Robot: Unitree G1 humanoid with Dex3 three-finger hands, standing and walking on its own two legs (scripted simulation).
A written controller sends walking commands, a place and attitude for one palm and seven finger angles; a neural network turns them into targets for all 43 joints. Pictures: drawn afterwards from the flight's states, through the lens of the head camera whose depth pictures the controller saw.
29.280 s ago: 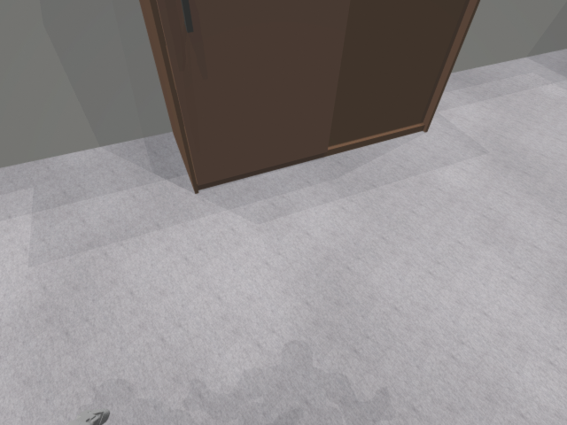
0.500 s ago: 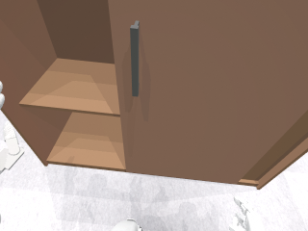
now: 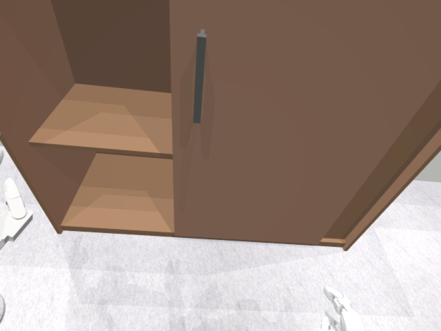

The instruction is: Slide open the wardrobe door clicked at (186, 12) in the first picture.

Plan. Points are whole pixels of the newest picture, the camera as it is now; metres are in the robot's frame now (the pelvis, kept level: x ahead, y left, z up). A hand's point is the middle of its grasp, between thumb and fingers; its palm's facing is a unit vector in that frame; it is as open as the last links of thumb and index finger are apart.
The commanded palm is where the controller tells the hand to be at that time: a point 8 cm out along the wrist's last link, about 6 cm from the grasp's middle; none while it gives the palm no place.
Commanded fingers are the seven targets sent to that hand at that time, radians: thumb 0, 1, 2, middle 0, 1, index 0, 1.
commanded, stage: stop stepping back and stand still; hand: left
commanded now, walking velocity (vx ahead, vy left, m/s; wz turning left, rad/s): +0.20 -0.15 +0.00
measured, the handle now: (199, 79) +0.67 +0.10 +0.14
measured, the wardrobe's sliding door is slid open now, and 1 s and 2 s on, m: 0.55 0.55 0.55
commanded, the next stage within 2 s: let the arm hang, fingers relaxed in 1.14 s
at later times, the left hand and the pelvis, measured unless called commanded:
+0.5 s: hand (17, 210) +0.21 +0.29 +0.17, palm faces +0.37 -0.84 -0.39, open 7.5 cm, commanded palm +0.13 +0.33 +0.18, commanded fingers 0.00 0.90 0.90 -0.20 -0.30 -0.20 -0.30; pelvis -0.02 +0.04 +0.00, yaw -3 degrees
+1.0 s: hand (60, 172) +0.29 +0.27 +0.17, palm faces +0.32 -0.81 -0.49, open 7.5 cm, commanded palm +0.22 +0.32 +0.18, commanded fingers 0.00 0.90 0.90 -0.20 -0.30 -0.20 -0.30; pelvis +0.05 +0.03 +0.00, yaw -5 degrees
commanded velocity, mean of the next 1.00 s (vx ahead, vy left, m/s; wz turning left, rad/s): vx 0.07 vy -0.05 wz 0.00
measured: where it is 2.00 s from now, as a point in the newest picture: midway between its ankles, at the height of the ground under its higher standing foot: outside the picture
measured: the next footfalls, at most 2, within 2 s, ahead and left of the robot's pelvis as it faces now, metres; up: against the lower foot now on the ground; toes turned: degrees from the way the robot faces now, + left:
right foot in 0.16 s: +0.00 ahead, -0.09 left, +0.00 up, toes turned -4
left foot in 0.38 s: +0.08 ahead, +0.14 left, +0.00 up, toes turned -1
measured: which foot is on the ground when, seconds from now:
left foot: down 0.00-0.14, up 0.16-0.36, down 0.38-1.00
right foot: up 0.00-0.14, down 0.16-0.38, up 0.40-0.60, down 0.62-1.00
